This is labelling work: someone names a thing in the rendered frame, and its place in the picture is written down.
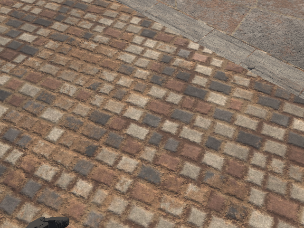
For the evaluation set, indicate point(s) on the left robot hand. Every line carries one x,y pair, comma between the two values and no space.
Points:
52,222

